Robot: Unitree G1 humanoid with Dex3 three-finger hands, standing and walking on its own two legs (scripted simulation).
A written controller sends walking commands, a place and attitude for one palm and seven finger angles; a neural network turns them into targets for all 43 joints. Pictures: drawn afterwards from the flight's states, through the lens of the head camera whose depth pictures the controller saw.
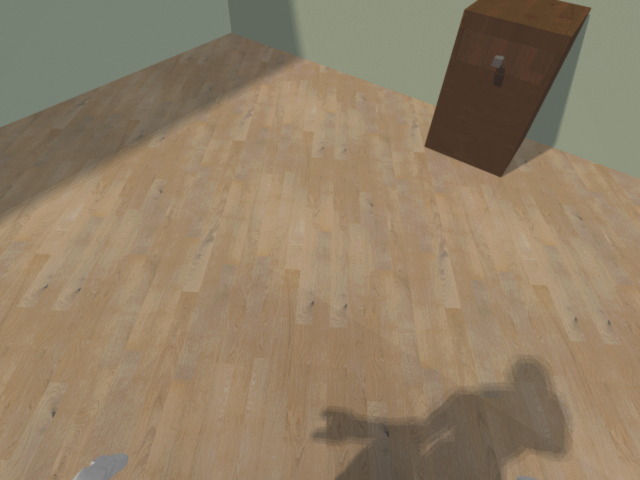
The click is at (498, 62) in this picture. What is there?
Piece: drawer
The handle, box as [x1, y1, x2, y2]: [491, 55, 504, 67]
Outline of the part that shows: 496,55 491,65 499,67 504,57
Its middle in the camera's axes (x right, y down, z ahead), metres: +0.77 -0.77 +1.66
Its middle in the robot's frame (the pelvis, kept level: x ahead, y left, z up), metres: +1.77 -0.69 -0.21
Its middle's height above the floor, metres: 0.56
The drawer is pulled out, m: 0.00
